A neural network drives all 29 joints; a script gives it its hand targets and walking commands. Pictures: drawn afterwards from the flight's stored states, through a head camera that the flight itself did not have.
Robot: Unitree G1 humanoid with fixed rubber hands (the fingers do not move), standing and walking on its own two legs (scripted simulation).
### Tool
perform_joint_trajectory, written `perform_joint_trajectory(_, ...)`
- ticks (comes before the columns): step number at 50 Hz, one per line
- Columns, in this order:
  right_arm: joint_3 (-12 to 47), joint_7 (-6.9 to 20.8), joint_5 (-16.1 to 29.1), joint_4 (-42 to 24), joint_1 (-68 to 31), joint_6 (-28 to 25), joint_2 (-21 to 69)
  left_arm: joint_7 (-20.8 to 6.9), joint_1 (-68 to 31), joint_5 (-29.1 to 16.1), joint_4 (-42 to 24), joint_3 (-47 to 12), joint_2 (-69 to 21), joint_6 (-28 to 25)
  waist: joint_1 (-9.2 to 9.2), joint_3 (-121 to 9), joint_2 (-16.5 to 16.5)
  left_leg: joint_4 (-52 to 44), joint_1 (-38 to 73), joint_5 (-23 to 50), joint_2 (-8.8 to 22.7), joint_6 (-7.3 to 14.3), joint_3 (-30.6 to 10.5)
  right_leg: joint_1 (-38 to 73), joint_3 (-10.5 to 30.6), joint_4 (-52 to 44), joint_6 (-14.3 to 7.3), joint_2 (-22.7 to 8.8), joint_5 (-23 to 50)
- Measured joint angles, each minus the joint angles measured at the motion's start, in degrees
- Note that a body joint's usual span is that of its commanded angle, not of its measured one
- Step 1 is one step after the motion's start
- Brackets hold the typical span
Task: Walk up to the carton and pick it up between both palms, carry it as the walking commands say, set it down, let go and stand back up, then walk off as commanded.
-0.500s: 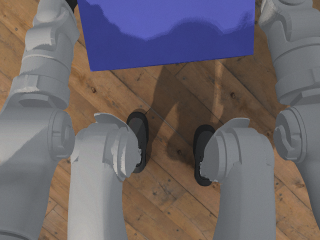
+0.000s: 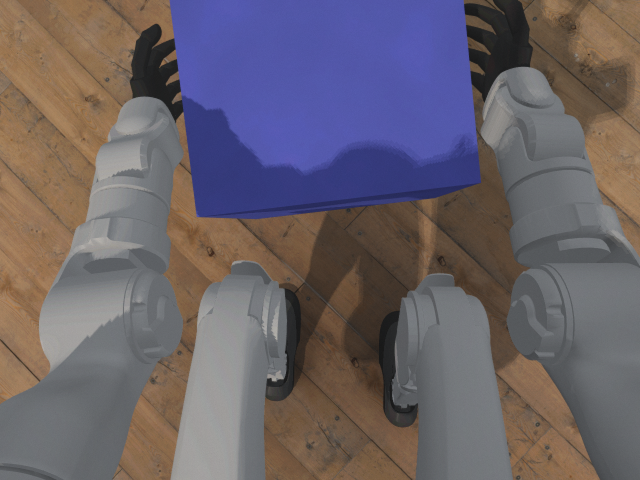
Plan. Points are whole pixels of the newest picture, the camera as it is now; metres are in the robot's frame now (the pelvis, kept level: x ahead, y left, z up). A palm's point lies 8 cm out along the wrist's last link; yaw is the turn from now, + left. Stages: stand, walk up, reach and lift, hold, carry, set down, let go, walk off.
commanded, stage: reach and lift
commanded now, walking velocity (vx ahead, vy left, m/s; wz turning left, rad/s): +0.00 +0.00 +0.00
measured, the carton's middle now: (329, 117) +0.53 +0.03 -0.16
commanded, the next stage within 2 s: none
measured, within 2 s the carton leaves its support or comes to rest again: neither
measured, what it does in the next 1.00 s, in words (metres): rises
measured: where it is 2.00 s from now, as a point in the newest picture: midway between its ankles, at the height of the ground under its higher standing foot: (338, 374)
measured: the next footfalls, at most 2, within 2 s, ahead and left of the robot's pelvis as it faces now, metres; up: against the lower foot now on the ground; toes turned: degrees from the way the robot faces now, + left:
none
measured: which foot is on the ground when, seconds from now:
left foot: down 0.00-1.00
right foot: down 0.00-1.00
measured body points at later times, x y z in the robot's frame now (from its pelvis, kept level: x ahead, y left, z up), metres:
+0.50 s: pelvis +0.02 +0.00 +0.05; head +0.29 +0.00 +0.41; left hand +0.50 +0.23 -0.04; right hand +0.54 -0.14 -0.02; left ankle +0.14 +0.12 -0.37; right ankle +0.11 -0.11 -0.38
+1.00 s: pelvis +0.03 +0.01 +0.11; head +0.26 +0.01 +0.50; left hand +0.49 +0.22 +0.04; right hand +0.53 -0.15 +0.07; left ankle +0.14 +0.12 -0.38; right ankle +0.11 -0.11 -0.38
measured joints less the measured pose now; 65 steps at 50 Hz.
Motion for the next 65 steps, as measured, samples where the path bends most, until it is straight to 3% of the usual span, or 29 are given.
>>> perform_joint_trajectory(11,-4.97,1.52,-6.39,-0.4,1.63,1.13,3.05,-0.52,4.54,6.4,-4.53,5.06,-3.23,3.17,0.0,-8.76,0.0,-5.32,-0.02,-0.01,-0.53,-0.52,-0.72,-0.01,0.0,-5.92,0.08,0.61,0.63)
perform_joint_trajectory(26,-4.97,1.64,-6.99,-11.33,11.55,2.51,6.99,-0.16,13.5,6.33,-14.29,4.07,-6.24,5.97,0.02,-16.17,0.01,-10.93,0.35,0.24,-1.34,-1.12,-1.98,0.74,0.01,-12.67,0.89,1.13,1.59)
perform_joint_trajectory(65,-7.26,3.34,-9.97,-13.28,23.1,3.78,10.54,0.78,23.93,8.69,-16.14,3.26,-10.75,8.47,0.03,-23.36,0.0,-27.58,20.44,0.97,-1.43,-1.18,-2.51,20.79,0.6,-29.96,1.04,1.19,3.04)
